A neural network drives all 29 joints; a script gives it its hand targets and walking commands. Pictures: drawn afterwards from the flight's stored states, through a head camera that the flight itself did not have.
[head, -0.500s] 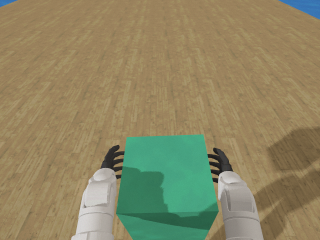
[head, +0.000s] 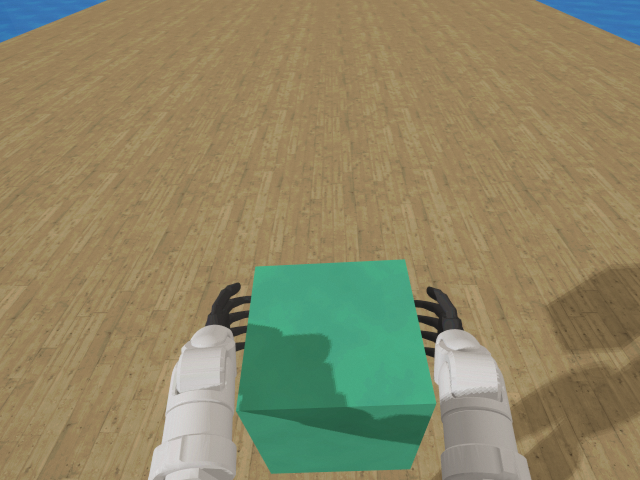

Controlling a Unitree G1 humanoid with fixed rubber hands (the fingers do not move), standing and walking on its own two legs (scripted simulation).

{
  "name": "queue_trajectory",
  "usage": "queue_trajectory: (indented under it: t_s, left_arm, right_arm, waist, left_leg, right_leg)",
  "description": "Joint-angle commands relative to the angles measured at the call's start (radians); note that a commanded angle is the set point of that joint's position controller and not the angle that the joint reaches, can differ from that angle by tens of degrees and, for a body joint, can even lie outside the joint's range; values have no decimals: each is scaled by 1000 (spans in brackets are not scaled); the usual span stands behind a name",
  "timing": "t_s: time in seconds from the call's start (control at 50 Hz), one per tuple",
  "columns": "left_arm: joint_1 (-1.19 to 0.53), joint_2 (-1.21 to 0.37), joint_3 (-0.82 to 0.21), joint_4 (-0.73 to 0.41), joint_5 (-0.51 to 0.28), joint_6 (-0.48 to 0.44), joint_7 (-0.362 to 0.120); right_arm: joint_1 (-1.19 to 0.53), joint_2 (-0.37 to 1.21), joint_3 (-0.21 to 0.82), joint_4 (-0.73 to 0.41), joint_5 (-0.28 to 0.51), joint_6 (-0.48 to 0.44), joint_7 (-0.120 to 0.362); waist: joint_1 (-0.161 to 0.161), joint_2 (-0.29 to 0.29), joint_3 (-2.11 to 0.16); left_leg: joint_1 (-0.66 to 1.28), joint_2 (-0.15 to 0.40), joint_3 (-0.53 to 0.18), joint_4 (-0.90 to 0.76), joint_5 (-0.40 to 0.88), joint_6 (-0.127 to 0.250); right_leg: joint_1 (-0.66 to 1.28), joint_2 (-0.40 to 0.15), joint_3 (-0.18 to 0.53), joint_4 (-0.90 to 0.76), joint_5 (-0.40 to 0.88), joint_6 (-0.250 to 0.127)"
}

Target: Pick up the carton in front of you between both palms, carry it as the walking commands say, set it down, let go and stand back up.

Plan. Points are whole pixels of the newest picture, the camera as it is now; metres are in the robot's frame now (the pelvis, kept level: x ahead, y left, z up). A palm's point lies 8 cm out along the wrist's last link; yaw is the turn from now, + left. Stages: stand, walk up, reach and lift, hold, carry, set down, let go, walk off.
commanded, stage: set down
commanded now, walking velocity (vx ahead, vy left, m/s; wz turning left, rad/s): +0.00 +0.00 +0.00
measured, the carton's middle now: (335, 371) +0.31 +0.00 -0.03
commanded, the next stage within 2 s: none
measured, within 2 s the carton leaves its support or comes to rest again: neither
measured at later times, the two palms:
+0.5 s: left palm (257, 383) +0.35 +0.13 -0.13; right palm (431, 392) +0.34 -0.16 -0.15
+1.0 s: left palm (277, 400) +0.39 +0.12 -0.27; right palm (424, 404) +0.39 -0.18 -0.28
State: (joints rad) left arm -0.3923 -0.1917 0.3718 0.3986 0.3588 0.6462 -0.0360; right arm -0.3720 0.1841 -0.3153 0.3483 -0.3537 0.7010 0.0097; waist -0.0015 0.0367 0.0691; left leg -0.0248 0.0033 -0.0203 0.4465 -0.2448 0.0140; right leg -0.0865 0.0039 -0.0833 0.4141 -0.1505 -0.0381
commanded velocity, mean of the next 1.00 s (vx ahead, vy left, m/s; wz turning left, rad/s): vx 0.00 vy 0.00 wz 0.00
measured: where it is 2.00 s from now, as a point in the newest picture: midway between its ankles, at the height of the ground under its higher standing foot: outside the picture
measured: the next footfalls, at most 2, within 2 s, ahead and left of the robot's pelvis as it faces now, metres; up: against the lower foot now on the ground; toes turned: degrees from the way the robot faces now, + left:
none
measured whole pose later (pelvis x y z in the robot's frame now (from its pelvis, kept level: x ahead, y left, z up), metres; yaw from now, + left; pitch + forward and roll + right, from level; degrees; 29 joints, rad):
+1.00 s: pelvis -0.05 +0.01 -0.20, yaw +1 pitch +39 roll +3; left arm -0.77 -0.17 0.48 0.62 0.19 0.16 0.13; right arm -0.85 -0.04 -0.38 0.75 -0.23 0.19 0.02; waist -0.03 0.05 -0.16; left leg -1.67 -0.09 -0.01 1.52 -0.54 -0.02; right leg -1.76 0.00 0.02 1.49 -0.41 -0.02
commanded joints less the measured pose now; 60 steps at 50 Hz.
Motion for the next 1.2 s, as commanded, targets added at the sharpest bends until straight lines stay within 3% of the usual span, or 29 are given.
queue_trajectory:
  t_s: [0.0, 0.1, 0.2, 0.3, 0.4, 0.46, 0.52, 0.6, 0.66, 0.78, 0.86, 0.98, 1.08, 1.18]
  left_arm:
    - [-550, -851, -374, 119, -168, -56, -237]
    - [-588, -731, -176, 207, -34, -127, -177]
    - [-499, -600, -73, 230, 35, -243, -123]
    - [-475, -649, -207, 201, -38, -414, -108]
    - [-538, -740, -406, 187, -137, -565, -77]
    - [-534, -750, -510, 148, -189, -610, -34]
    - [-532, -723, -545, 133, -219, -619, 5]
    - [-583, -703, -511, 159, -221, -598, 37]
    - [-650, -730, -473, 195, -208, -572, 40]
    - [-781, -757, -407, 260, -197, -529, 34]
    - [-843, -774, -365, 287, -191, -506, 28]
    - [-924, -788, -399, 272, -236, -495, 11]
    - [-956, -753, -399, 273, -245, -506, 28]
    - [-1004, -730, -413, 261, -270, -512, 42]
  right_arm:
    - [-560, 875, 373, 108, 196, -64, 238]
    - [-607, 713, 172, 224, 54, -144, 202]
    - [-526, 546, 85, 264, -17, -273, 175]
    - [-524, 569, 203, 252, 43, -457, 175]
    - [-594, 627, 391, 239, 136, -605, 165]
    - [-597, 609, 473, 206, 182, -647, 147]
    - [-589, 561, 493, 196, 207, -650, 133]
    - [-624, 520, 458, 239, 215, -627, 130]
    - [-688, 528, 420, 280, 207, -602, 143]
    - [-797, 554, 357, 367, 190, -556, 164]
    - [-879, 575, 352, 385, 195, -533, 175]
    - [-897, 556, 323, 423, 187, -525, 164]
    - [-966, 568, 385, 385, 237, -527, 163]
    - [-1021, 545, 427, 361, 276, -526, 155]
  waist:
    - [1, -37, -127]
    - [-10, -38, -92]
    - [-9, -39, -145]
    - [1, -40, -367]
    - [-11, -47, -714]
    - [-36, -57, -945]
    - [-49, -63, -1031]
    - [-48, -55, -963]
    - [-42, -47, -901]
    - [-50, -43, -887]
    - [-44, -61, -929]
    - [-107, -36, -1029]
    - [-68, -71, -1097]
    - [-63, -101, -1142]
  left_leg:
    - [-311, -53, -72, -110, -140, 62]
    - [-381, -70, -59, -17, -132, 47]
    - [-484, -100, -45, 87, -39, 27]
    - [-625, -130, -46, 218, 72, 7]
    - [-793, -153, -42, 382, 183, -24]
    - [-886, -161, -44, 477, 248, -41]
    - [-957, -167, -42, 543, 220, -47]
    - [-1063, -172, -35, 597, 36, -43]
    - [-1153, -178, -29, 640, -84, -39]
    - [-1307, -189, -15, 754, -197, -40]
    - [-1372, -199, -3, 827, -204, -40]
    - [-1552, -216, 17, 944, -178, -56]
    - [-1627, -226, 40, 1035, -167, -50]
    - [-1693, -231, 55, 1123, -166, -48]
  right_leg:
    - [211, 23, 188, -51, -201, 17]
    - [83, 37, 186, 8, -206, 8]
    - [-80, 57, 170, 123, -39, 7]
    - [-205, 85, 170, 290, 180, 11]
    - [-277, 89, 177, 476, 351, 19]
    - [-304, 96, 172, 583, 446, 23]
    - [-406, 108, 157, 647, 391, 27]
    - [-615, 120, 139, 690, 143, 29]
    - [-743, 125, 131, 730, -3, 21]
    - [-891, 124, 133, 818, -146, 13]
    - [-971, 128, 128, 886, -152, 24]
    - [-989, 121, 130, 987, -57, 25]
    - [-1043, 123, 124, 1070, -30, 44]
    - [-1081, 121, 120, 1145, -13, 58]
